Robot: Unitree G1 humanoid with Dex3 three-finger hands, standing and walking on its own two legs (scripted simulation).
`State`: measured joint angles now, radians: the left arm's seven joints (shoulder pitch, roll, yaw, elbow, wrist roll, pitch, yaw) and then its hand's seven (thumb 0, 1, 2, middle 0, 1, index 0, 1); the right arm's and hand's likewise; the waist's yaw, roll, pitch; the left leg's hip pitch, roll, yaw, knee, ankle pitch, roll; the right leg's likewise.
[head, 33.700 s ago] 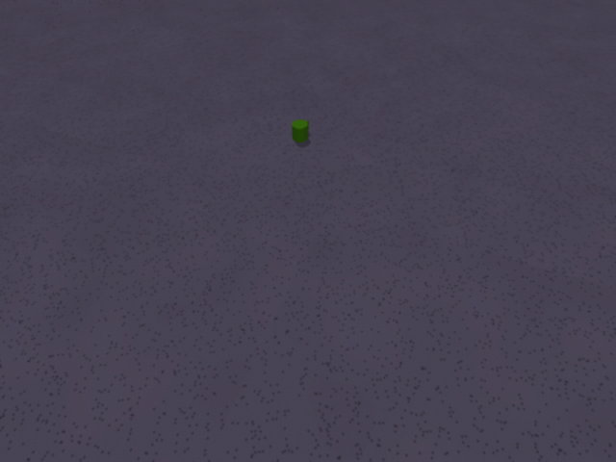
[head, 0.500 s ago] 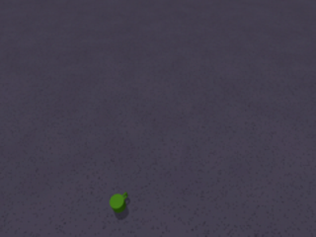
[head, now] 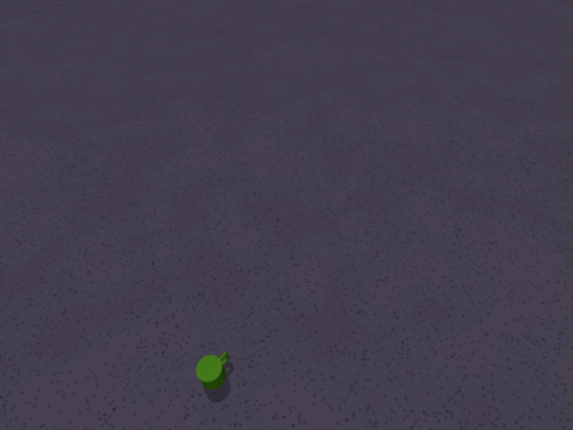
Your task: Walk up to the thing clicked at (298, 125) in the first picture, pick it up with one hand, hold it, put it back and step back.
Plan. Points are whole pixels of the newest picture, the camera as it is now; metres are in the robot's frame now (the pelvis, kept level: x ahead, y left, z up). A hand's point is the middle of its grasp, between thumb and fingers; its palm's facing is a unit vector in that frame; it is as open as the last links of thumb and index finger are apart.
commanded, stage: stand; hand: left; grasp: from above
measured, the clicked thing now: (215, 368) +0.43 +0.26 -0.74
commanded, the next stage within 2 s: step back in 0.14 s
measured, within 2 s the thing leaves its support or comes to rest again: neither
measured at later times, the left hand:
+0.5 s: hand out of the picture +0.05 +0.28 -0.17, palm faces -0.01 -0.91 -0.41, open 7.4 cm
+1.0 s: hand out of the picture -0.05 +0.30 -0.18, palm faces -0.09 -0.91 -0.40, open 7.4 cm
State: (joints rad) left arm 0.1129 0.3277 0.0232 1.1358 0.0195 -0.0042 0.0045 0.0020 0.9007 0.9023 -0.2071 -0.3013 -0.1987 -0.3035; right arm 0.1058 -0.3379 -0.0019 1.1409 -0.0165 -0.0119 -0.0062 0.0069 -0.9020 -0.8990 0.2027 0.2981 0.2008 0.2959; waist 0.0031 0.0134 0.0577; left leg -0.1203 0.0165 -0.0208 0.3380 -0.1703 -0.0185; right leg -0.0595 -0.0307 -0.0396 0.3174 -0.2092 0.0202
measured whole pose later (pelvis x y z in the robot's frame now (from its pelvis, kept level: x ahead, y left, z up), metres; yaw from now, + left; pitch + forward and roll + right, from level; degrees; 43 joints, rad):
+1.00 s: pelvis -0.16 +0.03 -0.03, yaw -4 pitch -2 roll +0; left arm 0.15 0.39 0.08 0.87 0.02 0.05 0.01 0.00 0.90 0.90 -0.21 -0.30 -0.20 -0.30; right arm 0.12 -0.37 -0.04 0.83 -0.02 0.03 -0.02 0.01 -0.90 -0.90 0.21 0.30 0.20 0.30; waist 0.00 -0.01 0.20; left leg -0.37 0.03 0.06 0.68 -0.28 0.03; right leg -0.29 0.03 0.06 0.76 -0.43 0.00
